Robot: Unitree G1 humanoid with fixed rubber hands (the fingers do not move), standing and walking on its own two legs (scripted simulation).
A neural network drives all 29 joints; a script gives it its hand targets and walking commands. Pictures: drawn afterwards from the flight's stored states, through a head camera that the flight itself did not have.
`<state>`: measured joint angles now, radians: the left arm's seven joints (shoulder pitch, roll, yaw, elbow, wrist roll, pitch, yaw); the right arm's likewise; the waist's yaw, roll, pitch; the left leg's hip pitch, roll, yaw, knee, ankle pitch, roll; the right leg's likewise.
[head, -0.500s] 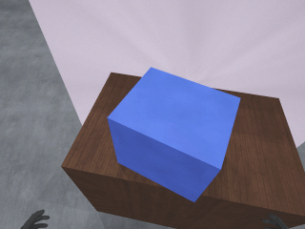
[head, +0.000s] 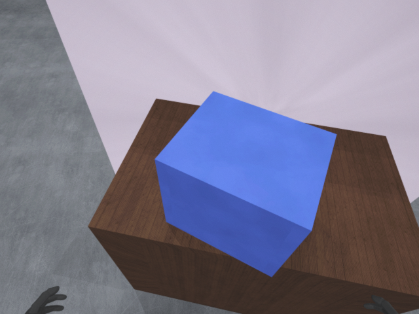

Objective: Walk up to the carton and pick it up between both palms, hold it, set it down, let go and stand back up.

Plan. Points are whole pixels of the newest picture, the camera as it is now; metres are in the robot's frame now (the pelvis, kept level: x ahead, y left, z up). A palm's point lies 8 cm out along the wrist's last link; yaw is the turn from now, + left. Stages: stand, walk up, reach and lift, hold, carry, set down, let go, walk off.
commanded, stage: walk up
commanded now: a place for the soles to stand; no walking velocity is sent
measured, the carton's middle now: (242, 182) +0.39 -0.04 +0.00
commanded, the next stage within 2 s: none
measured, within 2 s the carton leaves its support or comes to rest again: neither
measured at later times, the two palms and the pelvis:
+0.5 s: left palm out of the picture +0.09 +0.33 -0.09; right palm out of the picture +0.13 -0.32 -0.07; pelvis +0.00 -0.01 +0.00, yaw +0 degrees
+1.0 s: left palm out of the picture +0.06 +0.39 -0.11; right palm out of the picture +0.07 -0.29 -0.09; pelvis -0.05 +0.04 -0.02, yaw +3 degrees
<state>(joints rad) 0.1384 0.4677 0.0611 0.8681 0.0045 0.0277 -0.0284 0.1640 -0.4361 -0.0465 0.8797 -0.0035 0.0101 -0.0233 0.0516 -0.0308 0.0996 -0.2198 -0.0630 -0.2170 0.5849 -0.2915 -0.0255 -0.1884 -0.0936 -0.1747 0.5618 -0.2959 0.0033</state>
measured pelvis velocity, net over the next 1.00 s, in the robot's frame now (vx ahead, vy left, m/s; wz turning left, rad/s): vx -0.05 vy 0.04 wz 0.05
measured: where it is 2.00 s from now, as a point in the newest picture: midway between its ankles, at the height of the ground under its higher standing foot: outside the picture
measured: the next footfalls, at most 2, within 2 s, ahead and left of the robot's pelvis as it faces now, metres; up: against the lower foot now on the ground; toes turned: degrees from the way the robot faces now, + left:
right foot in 1.20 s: -0.03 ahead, -0.13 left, +0.00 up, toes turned -12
